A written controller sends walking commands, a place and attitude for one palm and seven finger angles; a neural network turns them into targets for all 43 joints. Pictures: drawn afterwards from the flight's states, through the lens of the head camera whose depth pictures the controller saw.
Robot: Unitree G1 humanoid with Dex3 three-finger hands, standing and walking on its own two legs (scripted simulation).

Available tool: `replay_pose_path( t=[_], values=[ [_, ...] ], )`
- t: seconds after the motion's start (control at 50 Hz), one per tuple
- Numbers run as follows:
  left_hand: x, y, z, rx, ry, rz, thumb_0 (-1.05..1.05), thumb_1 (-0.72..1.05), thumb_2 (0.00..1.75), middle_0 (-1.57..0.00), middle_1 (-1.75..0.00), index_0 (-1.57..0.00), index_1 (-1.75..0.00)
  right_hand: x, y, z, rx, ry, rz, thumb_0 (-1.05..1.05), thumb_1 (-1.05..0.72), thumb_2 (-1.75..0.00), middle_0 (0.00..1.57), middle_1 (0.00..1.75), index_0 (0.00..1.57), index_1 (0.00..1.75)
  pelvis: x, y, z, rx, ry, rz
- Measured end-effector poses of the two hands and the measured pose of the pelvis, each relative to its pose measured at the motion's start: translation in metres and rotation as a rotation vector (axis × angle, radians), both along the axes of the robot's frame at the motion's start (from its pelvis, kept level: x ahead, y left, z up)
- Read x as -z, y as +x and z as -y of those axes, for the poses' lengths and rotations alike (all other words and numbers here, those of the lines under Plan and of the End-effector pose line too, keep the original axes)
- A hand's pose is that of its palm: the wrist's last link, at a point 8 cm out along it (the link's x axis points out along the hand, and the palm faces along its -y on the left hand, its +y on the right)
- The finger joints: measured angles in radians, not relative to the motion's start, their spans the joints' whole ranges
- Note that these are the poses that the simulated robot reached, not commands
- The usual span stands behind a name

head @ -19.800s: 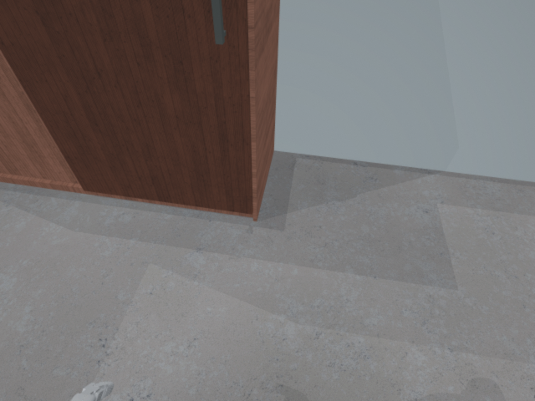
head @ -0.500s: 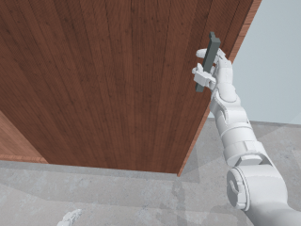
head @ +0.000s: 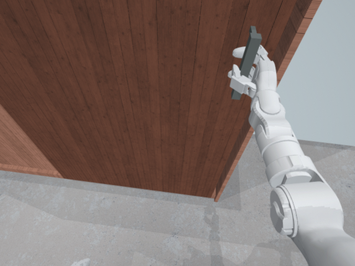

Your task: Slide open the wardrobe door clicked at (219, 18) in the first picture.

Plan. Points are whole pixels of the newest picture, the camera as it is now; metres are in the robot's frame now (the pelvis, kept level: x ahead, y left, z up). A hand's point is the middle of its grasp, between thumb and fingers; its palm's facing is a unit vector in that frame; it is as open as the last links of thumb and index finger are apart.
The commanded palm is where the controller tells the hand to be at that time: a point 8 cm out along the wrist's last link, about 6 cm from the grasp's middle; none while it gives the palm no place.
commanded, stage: step sideways, sliding the door along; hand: right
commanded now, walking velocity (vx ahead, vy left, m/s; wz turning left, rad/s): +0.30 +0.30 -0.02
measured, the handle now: (243, 65) +0.53 -0.09 +0.18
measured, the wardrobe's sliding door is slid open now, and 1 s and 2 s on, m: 0.02 0.08 0.48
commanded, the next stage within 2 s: none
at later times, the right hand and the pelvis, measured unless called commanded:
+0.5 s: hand (227, 79) +0.49 -0.06 +0.17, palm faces +0.07 +1.00 -0.05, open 5.9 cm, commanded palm +0.46 -0.05 +0.18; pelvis +0.02 +0.07 -0.01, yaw -1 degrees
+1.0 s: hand (201, 74) +0.50 +0.00 +0.17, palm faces +0.37 +0.93 -0.05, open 6.2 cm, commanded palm +0.46 +0.03 +0.18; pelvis +0.10 +0.24 +0.00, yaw -8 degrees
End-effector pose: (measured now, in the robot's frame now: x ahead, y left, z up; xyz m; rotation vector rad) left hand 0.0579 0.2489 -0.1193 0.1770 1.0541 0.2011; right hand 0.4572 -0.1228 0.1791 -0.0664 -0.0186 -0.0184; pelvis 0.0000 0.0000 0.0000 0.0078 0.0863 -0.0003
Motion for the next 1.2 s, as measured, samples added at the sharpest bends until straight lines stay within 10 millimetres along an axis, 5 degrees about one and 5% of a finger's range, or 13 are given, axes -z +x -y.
replay_pose_path(
  t=[0.26, 0.52, 0.68, 0.82, 0.92, 1.06, 1.2],
  values=[
    [0.019, 0.042, -0.026, -0.002, -0.012, 0.009, 0.01, 0.90, 0.90, -0.21, -0.30, -0.20, -0.30, 0.004, 0.001, -0.008, 0.020, -0.045, 0.076, -0.05, -0.71, -0.83, 0.44, 1.40, 0.28, 1.40, 0.011, 0.012, -0.039, 0.009, 0.002, 0.089],
    [-0.002, 0.141, -0.052, 0.155, 0.008, 0.115, 0.01, 0.90, 0.90, -0.20, -0.30, -0.20, -0.30, 0.011, 0.004, -0.016, 0.049, 0.006, 0.182, -0.03, -0.75, -0.86, 0.45, 1.41, 0.23, 1.40, 0.006, 0.024, -0.073, 0.025, -0.005, 0.097],
    [0.001, 0.181, -0.070, 0.269, -0.079, 0.128, 0.01, 0.90, 0.90, -0.21, -0.30, -0.20, -0.30, 0.012, 0.002, -0.029, 0.148, -0.018, 0.195, -0.03, -0.77, -0.86, 0.44, 1.41, 0.20, 1.40, 0.006, 0.047, -0.136, 0.055, 0.037, 0.118],
    [0.025, 0.229, -0.122, 0.284, -0.125, 0.170, 0.01, 0.90, 0.90, -0.21, -0.30, -0.20, -0.30, 0.013, 0.001, -0.050, 0.320, -0.079, 0.209, -0.04, -0.74, -0.86, 0.44, 1.41, 0.16, 1.40, 0.020, 0.075, -0.198, 0.125, 0.012, 0.119],
    [0.013, 0.254, -0.161, 0.274, -0.040, 0.199, 0.01, 0.90, 0.90, -0.21, -0.30, -0.20, -0.30, 0.014, 0.001, -0.068, 0.357, -0.043, 0.222, -0.03, -0.74, -0.85, 0.45, 1.41, 0.16, 1.40, 0.011, 0.084, -0.213, 0.158, 0.007, 0.081],
    [-0.010, 0.275, -0.194, 0.372, -0.073, 0.192, 0.01, 0.91, 0.90, -0.20, -0.30, -0.20, -0.30, 0.014, 0.000, -0.100, 0.364, -0.034, 0.245, -0.02, -0.76, -0.85, 0.45, 1.41, 0.17, 1.36, 0.000, 0.109, -0.261, 0.137, 0.017, 0.107],
    [0.005, 0.319, -0.224, 0.399, -0.179, 0.273, 0.01, 0.90, 0.90, -0.21, -0.30, -0.20, -0.30, 0.015, 0.002, -0.142, 0.463, -0.077, 0.274, -0.03, -0.72, -0.86, 0.45, 1.41, 0.14, 1.36, 0.017, 0.147, -0.325, 0.156, 0.015, 0.137]
  ],
)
